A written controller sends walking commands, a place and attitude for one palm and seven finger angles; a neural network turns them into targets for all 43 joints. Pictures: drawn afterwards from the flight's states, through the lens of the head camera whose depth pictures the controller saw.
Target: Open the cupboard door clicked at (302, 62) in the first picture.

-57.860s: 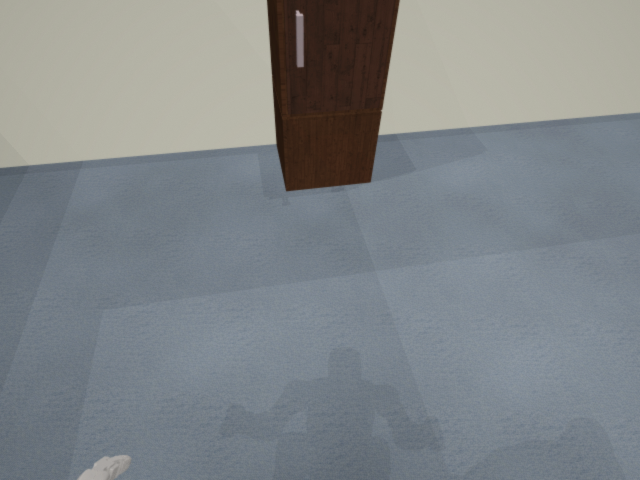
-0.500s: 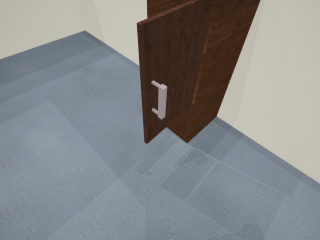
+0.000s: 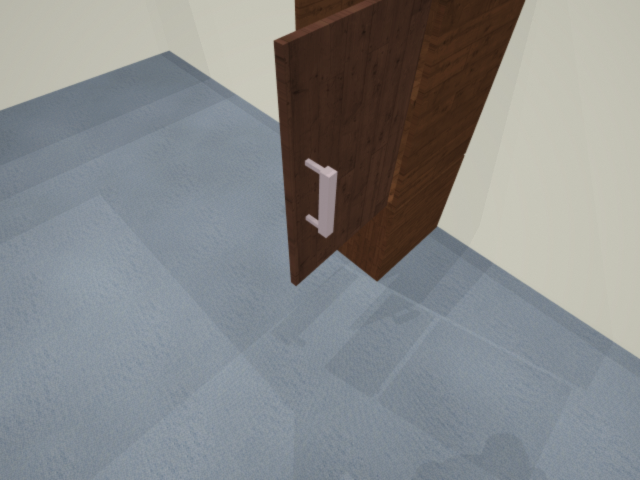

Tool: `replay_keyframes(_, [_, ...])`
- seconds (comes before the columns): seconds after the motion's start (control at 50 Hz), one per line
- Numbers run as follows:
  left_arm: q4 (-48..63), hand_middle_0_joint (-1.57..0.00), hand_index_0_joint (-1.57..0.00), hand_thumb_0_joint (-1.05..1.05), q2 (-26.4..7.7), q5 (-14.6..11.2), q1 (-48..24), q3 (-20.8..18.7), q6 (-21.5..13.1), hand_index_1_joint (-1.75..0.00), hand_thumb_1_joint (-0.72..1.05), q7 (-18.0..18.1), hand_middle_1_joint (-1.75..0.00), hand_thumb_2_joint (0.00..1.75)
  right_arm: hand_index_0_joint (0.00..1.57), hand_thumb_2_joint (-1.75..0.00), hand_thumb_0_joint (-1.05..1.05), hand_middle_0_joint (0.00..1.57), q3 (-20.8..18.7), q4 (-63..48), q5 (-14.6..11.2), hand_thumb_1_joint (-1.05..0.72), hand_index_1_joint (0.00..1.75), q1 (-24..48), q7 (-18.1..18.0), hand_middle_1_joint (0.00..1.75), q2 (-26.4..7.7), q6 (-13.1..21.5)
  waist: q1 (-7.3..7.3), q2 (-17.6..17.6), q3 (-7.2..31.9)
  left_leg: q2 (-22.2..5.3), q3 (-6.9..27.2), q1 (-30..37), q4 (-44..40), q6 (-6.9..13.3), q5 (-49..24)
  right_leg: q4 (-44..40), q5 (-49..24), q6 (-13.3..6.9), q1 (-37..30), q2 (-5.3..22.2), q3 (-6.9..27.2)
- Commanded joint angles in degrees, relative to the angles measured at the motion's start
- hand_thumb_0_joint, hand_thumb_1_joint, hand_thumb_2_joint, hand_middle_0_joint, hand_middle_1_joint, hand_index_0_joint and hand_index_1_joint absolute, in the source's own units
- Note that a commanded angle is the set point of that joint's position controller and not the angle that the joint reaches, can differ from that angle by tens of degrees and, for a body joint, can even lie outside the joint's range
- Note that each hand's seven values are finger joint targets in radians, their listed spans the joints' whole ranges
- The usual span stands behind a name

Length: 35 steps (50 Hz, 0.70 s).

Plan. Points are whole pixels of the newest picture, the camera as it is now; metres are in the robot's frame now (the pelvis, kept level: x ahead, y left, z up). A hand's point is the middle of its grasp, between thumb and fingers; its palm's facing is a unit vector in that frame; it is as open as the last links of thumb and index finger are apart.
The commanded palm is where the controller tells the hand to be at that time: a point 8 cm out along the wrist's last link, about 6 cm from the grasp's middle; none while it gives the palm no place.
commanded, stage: stand and wait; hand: left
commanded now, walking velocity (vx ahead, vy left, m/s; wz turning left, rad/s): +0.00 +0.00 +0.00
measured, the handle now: (318, 199) +0.60 +0.04 -0.06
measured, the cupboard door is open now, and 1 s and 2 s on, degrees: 93 93 93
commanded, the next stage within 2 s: none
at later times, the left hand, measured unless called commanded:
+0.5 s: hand out of the picture +0.05 +0.19 -0.17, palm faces +0.01 -0.97 -0.24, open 7.4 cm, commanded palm none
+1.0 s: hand out of the picture +0.06 +0.18 -0.17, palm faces +0.00 -0.97 -0.26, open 7.4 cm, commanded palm none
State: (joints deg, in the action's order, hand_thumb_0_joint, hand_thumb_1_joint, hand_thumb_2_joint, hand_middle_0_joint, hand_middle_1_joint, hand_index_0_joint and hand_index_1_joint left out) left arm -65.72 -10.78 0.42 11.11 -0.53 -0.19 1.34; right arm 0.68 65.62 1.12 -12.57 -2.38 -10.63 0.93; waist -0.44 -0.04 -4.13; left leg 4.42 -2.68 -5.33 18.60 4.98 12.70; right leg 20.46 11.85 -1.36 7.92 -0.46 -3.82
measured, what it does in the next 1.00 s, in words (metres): stands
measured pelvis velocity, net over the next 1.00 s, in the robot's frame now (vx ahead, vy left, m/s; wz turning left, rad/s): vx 0.02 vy -0.03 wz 0.01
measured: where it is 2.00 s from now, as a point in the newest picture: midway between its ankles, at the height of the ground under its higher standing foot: outside the picture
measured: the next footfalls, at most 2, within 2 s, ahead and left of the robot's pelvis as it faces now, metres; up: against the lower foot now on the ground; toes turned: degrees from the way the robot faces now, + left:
none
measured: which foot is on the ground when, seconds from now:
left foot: down 0.00-1.00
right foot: down 0.00-1.00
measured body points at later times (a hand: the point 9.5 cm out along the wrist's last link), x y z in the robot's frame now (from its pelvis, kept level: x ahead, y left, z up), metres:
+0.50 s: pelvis +0.01 -0.01 +0.00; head +0.04 -0.01 +0.45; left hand +0.05 +0.24 -0.15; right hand +0.04 -0.26 -0.15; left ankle -0.03 +0.06 -0.75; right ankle -0.01 -0.10 -0.75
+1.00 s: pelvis +0.02 -0.03 +0.00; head +0.05 -0.03 +0.45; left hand +0.06 +0.23 -0.15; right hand +0.05 -0.28 -0.15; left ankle -0.03 +0.06 -0.75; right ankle -0.01 -0.10 -0.75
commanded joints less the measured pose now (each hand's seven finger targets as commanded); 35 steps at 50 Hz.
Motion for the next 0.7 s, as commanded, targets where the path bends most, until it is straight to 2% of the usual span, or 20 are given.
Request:
replay_keyframes(0.0, [1.28, -0.20, -0.20, 0.00, -7.40, -0.18, 2.64, -1.01, -0.81, -0.30, 0.90, 0.45, -0.30, 0.90, 0.20, -0.90, 0.00, 0.20, -1.02, -1.08, -0.27, -0.90, 0.30, -2.88, -0.48, 0.30, -8.07, 0.64, 0.17, -1.08, 2.67, -10.88, 9.10, -0.79, -2.99, -2.15, -16.21, -1.53, -9.47, -1.43, -2.67, 7.02, 6.55])
replay_keyframes(0.12, [1.62, -0.20, -0.20, 0.00, -8.04, -0.13, 1.97, -1.18, -0.92, -0.30, 0.90, 0.49, -0.30, 0.90, 0.20, -0.90, 0.00, 0.20, -1.18, -1.24, -0.37, -0.90, 0.30, -1.86, -0.49, 0.30, -8.92, 0.57, 0.19, -0.45, 2.73, -10.90, 9.09, 0.11, -2.71, -2.22, -18.10, -1.65, -10.84, -1.63, -2.78, 7.01, 6.51])
replay_keyframes(0.14, [1.60, -0.20, -0.20, 0.00, -8.22, -0.17, 1.75, -1.14, -0.90, -0.30, 0.90, 0.46, -0.30, 0.90, 0.20, -0.90, 0.00, 0.20, -1.17, -1.14, -0.31, -0.90, 0.30, -1.74, -0.46, 0.30, -8.98, 0.61, 0.16, -1.31, 2.54, -10.87, 9.03, -0.05, -2.77, -2.31, -17.96, -1.79, -10.81, -1.57, -2.97, 7.29, 6.53])
replay_keyframes(0.22, [1.76, -0.20, -0.20, 0.00, -8.55, -0.15, 1.44, -1.17, -0.99, -0.30, 0.90, 0.43, -0.30, 0.90, 0.20, -0.90, 0.00, 0.20, -1.21, -1.30, -0.41, -0.90, 0.30, -1.31, -0.41, 0.30, -9.42, 0.53, 0.19, -0.12, 2.53, -10.87, 8.94, 0.07, -2.81, -2.22, -17.52, -2.15, -11.22, -1.58, -3.18, 7.24, 6.48])
replay_keyframes(0.24, [1.60, -0.20, -0.20, 0.00, -8.46, -0.19, 1.32, -1.04, -0.92, -0.30, 0.90, 0.41, -0.30, 0.90, 0.20, -0.90, 0.00, 0.20, -1.19, -1.23, -0.29, -0.90, 0.30, -1.02, -0.38, 0.30, -9.39, 0.53, 0.13, -0.90, 2.35, -10.86, 8.92, 0.25, -3.01, -2.32, -17.51, -2.06, -11.17, -1.59, -2.93, 7.39, 6.62])
replay_keyframes(0.32, [1.87, -0.20, -0.20, 0.00, -9.07, -0.18, 1.17, -1.17, -1.02, -0.30, 0.90, 0.44, -0.30, 0.90, 0.20, -0.90, 0.00, 0.20, -1.24, -1.42, -0.35, -0.90, 0.30, -0.84, -0.42, 0.30, -10.07, 0.56, 0.20, -0.89, 3.66, -10.91, 8.81, 1.36, -2.54, -2.42, -20.03, -1.84, -12.71, -1.70, -3.56, 7.26, 6.55])
replay_keyframes(0.36, [1.78, -0.20, -0.20, 0.00, -9.17, -0.23, 0.66, -1.13, -0.93, -0.30, 0.90, 0.43, -0.30, 0.90, 0.20, -0.90, 0.00, 0.20, -1.13, -1.21, -0.31, -0.90, 0.30, -0.69, -0.43, 0.30, -9.95, 0.53, 0.08, -1.27, 2.99, -11.05, 8.83, 1.05, -2.90, -2.66, -20.11, -1.88, -12.36, -1.62, -3.58, 7.28, 6.50])
replay_keyframes(0.38, [1.77, -0.20, -0.20, 0.00, -9.25, -0.23, 1.02, -1.11, -1.01, -0.30, 0.90, 0.42, -0.30, 0.90, 0.20, -0.90, 0.00, 0.20, -1.19, -1.20, -0.29, -0.90, 0.30, -0.53, -0.39, 0.30, -9.99, 0.57, 0.22, -1.44, 3.85, -11.00, 8.70, 1.50, -2.70, -2.59, -19.90, -2.07, -12.80, -1.69, -3.93, 7.44, 6.69])
replay_keyframes(0.52, [1.94, -0.20, -0.20, 0.00, -9.60, -0.18, 0.35, -1.16, -1.10, -0.30, 0.90, 0.39, -0.30, 0.90, 0.20, -0.90, 0.00, 0.20, -1.20, -1.41, -0.39, -0.90, 0.30, -0.07, -0.27, 0.30, -10.59, 0.46, 0.24, 0.16, 2.59, -11.01, 8.64, 0.88, -3.24, -2.44, -17.37, -2.83, -12.02, -1.68, -3.63, 7.43, 6.80])
replay_keyframes(0.56, [1.89, -0.20, -0.20, 0.00, -9.84, -0.21, 0.06, -1.08, -1.09, -0.30, 0.90, 0.34, -0.30, 0.90, 0.20, -0.90, 0.00, 0.20, -1.12, -1.21, -0.30, -0.90, 0.30, 0.17, -0.17, 0.30, -10.37, 0.47, 0.18, -0.92, 2.41, -10.89, 8.82, 0.59, -3.56, -2.54, -16.34, -3.07, -11.76, -1.73, -3.90, 7.61, 7.16])
replay_keyframes(0.62, [2.00, -0.20, -0.20, 0.00, -10.07, -0.19, 0.11, -1.23, -1.23, -0.30, 0.90, 0.35, -0.30, 0.90, 0.20, -0.90, 0.00, 0.20, -1.19, -1.40, -0.34, -0.90, 0.30, 0.29, -0.17, 0.30, -10.80, 0.48, 0.22, 0.22, 3.26, -10.97, 8.75, 1.08, -3.27, -2.43, -16.85, -3.07, -12.63, -1.82, -4.16, 7.55, 7.06])
replay_keyframes(0.68, [2.05, -0.20, -0.20, 0.00, -10.29, -0.29, -0.10, -1.18, -1.27, -0.30, 0.90, 0.32, -0.30, 0.90, 0.20, -0.90, 0.00, 0.20, -1.18, -1.26, -0.32, -0.90, 0.30, 0.23, -0.20, 0.30, -10.87, 0.56, 0.15, -0.68, 3.90, -10.98, 8.68, 1.33, -3.29, -2.59, -17.57, -2.92, -13.72, -1.90, -4.77, 7.83, 7.19])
